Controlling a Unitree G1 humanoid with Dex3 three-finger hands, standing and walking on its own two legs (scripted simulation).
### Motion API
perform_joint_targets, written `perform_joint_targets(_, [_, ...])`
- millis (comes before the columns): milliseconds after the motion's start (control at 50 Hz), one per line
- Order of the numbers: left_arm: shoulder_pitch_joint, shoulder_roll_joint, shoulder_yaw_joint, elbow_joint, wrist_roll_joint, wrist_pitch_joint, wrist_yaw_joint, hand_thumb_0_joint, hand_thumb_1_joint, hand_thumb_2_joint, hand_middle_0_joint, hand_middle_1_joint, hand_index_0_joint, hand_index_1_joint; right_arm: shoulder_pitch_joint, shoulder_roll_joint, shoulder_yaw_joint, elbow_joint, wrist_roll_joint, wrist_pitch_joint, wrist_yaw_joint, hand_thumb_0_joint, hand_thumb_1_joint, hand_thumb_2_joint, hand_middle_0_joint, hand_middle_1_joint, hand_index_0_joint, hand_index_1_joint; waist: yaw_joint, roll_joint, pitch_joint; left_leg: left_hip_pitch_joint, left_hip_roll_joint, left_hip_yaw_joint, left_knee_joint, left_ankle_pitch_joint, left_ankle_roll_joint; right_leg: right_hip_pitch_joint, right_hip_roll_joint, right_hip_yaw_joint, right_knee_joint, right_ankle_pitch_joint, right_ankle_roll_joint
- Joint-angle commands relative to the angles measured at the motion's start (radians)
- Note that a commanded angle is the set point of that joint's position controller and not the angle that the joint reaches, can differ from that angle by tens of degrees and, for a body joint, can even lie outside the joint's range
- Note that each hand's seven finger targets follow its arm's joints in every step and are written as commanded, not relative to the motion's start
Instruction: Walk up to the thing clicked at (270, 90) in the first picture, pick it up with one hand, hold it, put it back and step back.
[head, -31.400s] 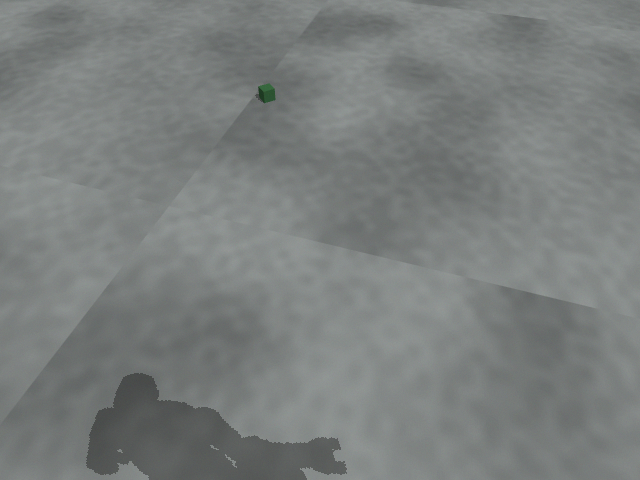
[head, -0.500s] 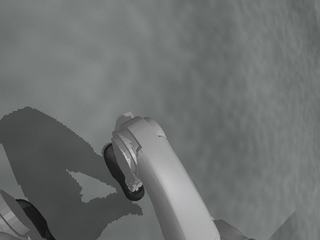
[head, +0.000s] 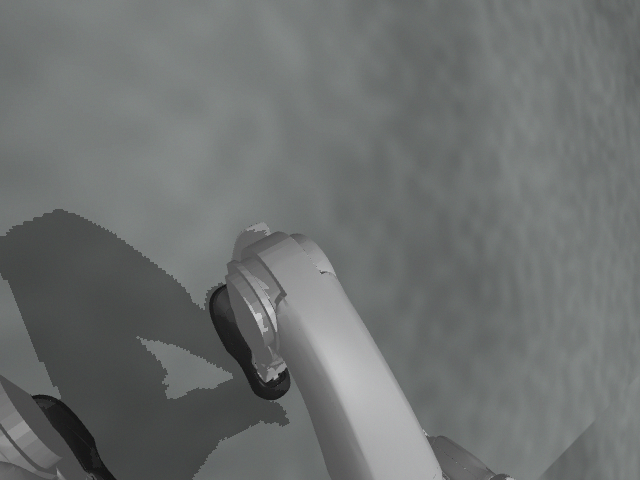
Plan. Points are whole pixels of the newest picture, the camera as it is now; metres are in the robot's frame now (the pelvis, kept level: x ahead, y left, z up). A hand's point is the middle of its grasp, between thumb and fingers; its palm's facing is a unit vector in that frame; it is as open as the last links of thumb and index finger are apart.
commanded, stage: withdraw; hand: left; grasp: from above
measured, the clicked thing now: out of the picture +0.47 +0.36 -0.29
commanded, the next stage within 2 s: home in 0.80 s
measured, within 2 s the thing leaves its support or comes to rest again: neither
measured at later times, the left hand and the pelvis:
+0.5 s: hand out of the picture +0.44 +0.37 -0.09, palm faces -0.47 -0.17 -0.86, open 14.0 cm; pelvis +0.00 -0.01 +0.02, yaw +7 degrees
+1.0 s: hand out of the picture +0.46 +0.36 -0.13, palm faces -0.36 -0.11 -0.93, open 13.2 cm; pelvis +0.00 -0.01 +0.01, yaw +7 degrees
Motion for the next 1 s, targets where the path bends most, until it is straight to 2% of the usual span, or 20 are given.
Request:
perform_joint_targets(0, [-0.238, 0.210, -0.020, -0.285, 0.051, 0.001, 0.009, 0.000, -0.445, 0.944, -0.112, -0.936, -0.116, -0.930, 0.251, -0.331, -0.114, 0.054, 0.020, 0.014, 0.004, 0.000, -0.892, -0.898, 0.201, 0.300, 0.201, 0.300, -0.027, 0.725, -0.768, 0.612, 0.045, 0.117, -0.262, 0.309, -0.009, 0.388, 0.026, -0.148, -0.163, 0.311, -0.105])
perform_joint_targets(80, [-0.216, 0.118, -0.055, -0.589, 0.054, 0.008, -0.076, 0.000, -0.480, 0.964, -0.102, -0.938, -0.098, -0.941, 0.190, -0.291, -0.167, 0.003, 0.058, 0.036, 0.011, 0.000, -0.896, -0.902, 0.201, 0.300, 0.201, 0.300, 0.069, 0.846, -0.966, 0.705, 0.035, 0.134, -0.286, 0.377, -0.021, 0.383, 0.023, -0.124, -0.152, 0.328, -0.120])
perform_joint_targets(100, [-0.061, 0.070, -0.073, -0.496, 0.067, 0.028, -0.105, 0.000, -0.506, 0.979, -0.087, -0.952, -0.081, -0.956, 0.199, -0.286, -0.191, 0.013, 0.071, 0.052, 0.008, 0.000, -0.899, -0.902, 0.201, 0.300, 0.200, 0.300, 0.101, 0.796, -0.944, 0.668, 0.027, 0.148, -0.289, 0.353, -0.014, 0.384, 0.032, -0.118, -0.159, 0.323, -0.119])
perform_joint_targets(180, [0.056, 0.000, -0.070, -0.604, 0.094, 0.028, -0.231, 0.000, -0.519, 0.997, -0.070, -0.965, -0.063, -0.971, 0.250, -0.262, -0.264, 0.063, 0.104, 0.122, 0.011, 0.000, -0.897, -0.902, 0.200, 0.300, 0.200, 0.300, 0.156, 0.701, -0.947, 0.565, 0.002, 0.185, -0.281, 0.339, 0.000, 0.337, 0.028, -0.097, -0.153, 0.308, -0.124])
perform_joint_targets(220, [0.027, -0.099, -0.134, -0.675, 0.105, 0.008, -0.303, 0.000, -0.522, 1.000, -0.070, -0.976, -0.064, -0.981, 0.244, -0.238, -0.282, 0.034, 0.118, 0.152, 0.003, 0.000, -0.899, -0.902, 0.200, 0.300, 0.200, 0.300, 0.132, 0.633, -0.926, 0.544, -0.006, 0.193, -0.305, 0.293, 0.011, 0.359, 0.027, -0.082, -0.190, 0.280, -0.123])
perform_joint_targets(300, [0.041, -0.070, -0.125, -0.699, 0.141, -0.067, -0.433, 0.000, -0.509, 1.006, -0.072, -0.977, -0.064, -0.983, 0.237, -0.239, -0.325, -0.012, 0.125, 0.212, -0.035, 0.000, -0.891, -0.901, 0.201, 0.301, 0.200, 0.301, 0.145, 0.474, -0.839, 0.483, -0.027, 0.196, -0.354, 0.162, 0.021, 0.338, 0.013, -0.058, -0.251, 0.128, -0.134])
perform_joint_targets(340, [0.013, -0.093, -0.155, -0.717, 0.150, -0.122, -0.496, 0.000, -0.483, 0.990, -0.095, -0.959, -0.087, -0.966, 0.219, -0.221, -0.328, -0.035, 0.128, 0.238, -0.064, 0.000, -0.890, -0.901, 0.201, 0.301, 0.201, 0.301, 0.136, 0.423, -0.814, 0.481, -0.034, 0.205, -0.357, 0.128, 0.025, 0.326, 0.008, -0.045, -0.277, 0.085, -0.134])
perform_joint_targets(360, [0.020, -0.051, -0.126, -0.705, 0.155, -0.152, -0.516, 0.000, -0.474, 0.988, -0.097, -0.953, -0.090, -0.960, 0.224, -0.224, -0.335, -0.036, 0.127, 0.251, -0.080, 0.000, -0.889, -0.901, 0.201, 0.301, 0.201, 0.301, 0.139, 0.396, -0.809, 0.460, -0.035, 0.209, -0.352, 0.118, 0.027, 0.339, 0.007, -0.037, -0.277, 0.071, -0.132])
perform_joint_targets(400, [0.018, -0.034, -0.131, -0.691, 0.174, -0.215, -0.557, 0.000, -0.472, 0.989, -0.092, -0.956, -0.086, -0.962, 0.210, -0.218, -0.332, -0.051, 0.128, 0.271, -0.114, 0.000, -0.887, -0.899, 0.201, 0.300, 0.201, 0.300, 0.135, 0.328, -0.781, 0.417, -0.041, 0.217, -0.337, 0.097, 0.036, 0.340, 0.003, -0.027, -0.296, 0.041, -0.130])
perform_joint_targets(420, [0.001, -0.077, -0.173, -0.703, 0.179, -0.248, -0.584, 0.000, -0.450, 0.974, -0.105, -0.949, -0.102, -0.951, 0.191, -0.206, -0.323, -0.074, 0.128, 0.274, -0.131, 0.000, -0.884, -0.898, 0.201, 0.300, 0.201, 0.300, 0.127, 0.307, -0.769, 0.401, -0.043, 0.221, -0.330, 0.094, 0.040, 0.341, 0.000, -0.023, -0.308, 0.041, -0.127])
perform_joint_targets(460, [0.002, 0.009, -0.129, -0.687, 0.185, -0.312, -0.606, 0.000, -0.415, 0.952, -0.135, -0.922, -0.132, -0.925, 0.190, -0.213, -0.320, -0.064, 0.124, 0.286, -0.166, 0.000, -0.883, -0.897, 0.201, 0.300, 0.201, 0.300, 0.141, 0.283, -0.746, 0.384, -0.043, 0.218, -0.329, 0.045, 0.043, 0.322, -0.003, -0.017, -0.313, -0.024, -0.128])
perform_joint_targets(500, [-0.003, -0.022, -0.164, -0.680, 0.186, -0.380, -0.626, 0.000, -0.415, 0.952, -0.117, -0.936, -0.120, -0.933, 0.170, -0.202, -0.305, -0.077, 0.120, 0.292, -0.189, 0.000, -0.878, -0.894, 0.201, 0.300, 0.201, 0.300, 0.146, 0.292, -0.725, 0.395, -0.041, 0.221, -0.327, 0.034, 0.041, 0.307, -0.007, -0.016, -0.314, -0.041, -0.128])
perform_joint_targets(580, [-0.043, -0.018, -0.187, -0.681, 0.205, -0.508, -0.607, 0.000, -0.390, 0.948, -0.117, -0.950, -0.129, -0.936, 0.172, -0.188, -0.276, -0.071, 0.110, 0.294, -0.215, 0.000, -0.875, -0.890, 0.201, 0.300, 0.201, 0.300, 0.159, 0.371, -0.799, 0.472, -0.032, 0.208, -0.329, 0.063, 0.035, 0.277, -0.011, -0.038, -0.264, 0.033, -0.115])
perform_joint_targets(620, [-0.096, -0.017, -0.192, -0.696, 0.220, -0.552, -0.558, 0.000, -0.375, 0.949, -0.139, -0.940, -0.148, -0.929, 0.167, -0.190, -0.270, -0.062, 0.101, 0.294, -0.219, 0.000, -0.877, -0.891, 0.201, 0.300, 0.200, 0.300, 0.162, 0.436, -0.833, 0.530, -0.030, 0.197, -0.331, 0.081, 0.026, 0.242, -0.012, -0.051, -0.236, 0.061, -0.118])
perform_joint_targets(640, [-0.134, 0.025, -0.163, -0.743, 0.228, -0.564, -0.521, 0.000, -0.381, 0.936, -0.134, -0.934, -0.145, -0.921, 0.170, -0.197, -0.273, -0.056, 0.098, 0.295, -0.222, 0.000, -0.877, -0.891, 0.201, 0.300, 0.200, 0.300, 0.174, 0.473, -0.873, 0.573, -0.031, 0.201, -0.328, 0.114, 0.022, 0.247, -0.016, -0.053, -0.227, 0.095, -0.116])
perform_joint_targets(680, [-0.156, 0.050, -0.131, -0.733, 0.262, -0.555, -0.431, 0.000, -0.350, 0.900, -0.166, -0.893, -0.176, -0.880, 0.176, -0.199, -0.277, -0.044, 0.086, 0.304, -0.216, 0.000, -0.878, -0.891, 0.201, 0.300, 0.200, 0.300, 0.199, 0.565, -0.946, 0.634, -0.033, 0.214, -0.322, 0.194, 0.013, 0.254, -0.019, -0.051, -0.191, 0.167, -0.117])
perform_joint_targets(740, [-0.097, -0.044, -0.144, -0.631, 0.298, -0.495, -0.318, 0.000, -0.357, 0.888, -0.152, -0.882, -0.165, -0.866, 0.195, -0.202, -0.298, -0.031, 0.083, 0.313, -0.195, 0.000, -0.877, -0.890, 0.201, 0.299, 0.200, 0.299, 0.170, 0.565, -0.904, 0.656, -0.034, 0.204, -0.340, 0.229, 0.011, 0.191, -0.020, -0.079, -0.174, 0.190, -0.116])
perform_joint_targets(800, [-0.133, 0.039, -0.080, -0.681, 0.329, -0.415, -0.248, 0.000, -0.348, 0.878, -0.171, -0.863, -0.180, -0.851, 0.222, -0.202, -0.320, -0.036, 0.086, 0.308, -0.183, 0.000, -0.882, -0.892, 0.201, 0.300, 0.200, 0.300, 0.203, 0.607, -1.043, 0.685, -0.034, 0.224, -0.341, 0.260, 0.016, 0.261, -0.023, -0.062, -0.180, 0.232, -0.120])
perform_joint_targets(880, [-0.131, 0.034, -0.076, -0.608, 0.306, -0.325, -0.245, 0.000, -0.324, 0.850, -0.200, -0.825, -0.208, -0.815, 0.226, -0.191, -0.323, -0.025, 0.095, 0.308, -0.175, 0.000, -0.885, -0.893, 0.200, 0.300, 0.200, 0.300, 0.178, 0.552, -1.023, 0.612, -0.036, 0.233, -0.333, 0.233, 0.031, 0.268, -0.025, -0.048, -0.190, 0.223, -0.112])
perform_joint_targets(980, [-0.029, 0.052, -0.050, -0.649, 0.245, -0.282, -0.329, 0.000, -0.195, 0.792, -0.215, -0.556, -0.195, -0.575, 0.240, -0.173, -0.334, -0.034, 0.114, 0.312, -0.178, 0.000, -0.887, -0.896, 0.199, 0.299, 0.199, 0.299, 0.218, 0.511, -1.072, 0.584, -0.044, 0.248, -0.363, 0.207, 0.041, 0.360, -0.027, -0.026, -0.227, 0.191, -0.108])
